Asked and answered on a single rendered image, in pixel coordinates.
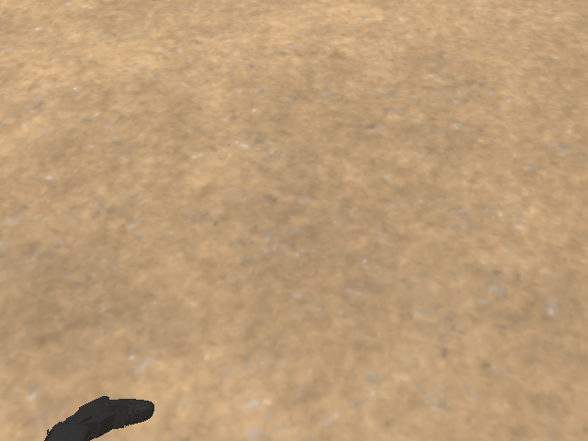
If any left robot hand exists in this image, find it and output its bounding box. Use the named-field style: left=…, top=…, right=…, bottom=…
left=44, top=396, right=154, bottom=441

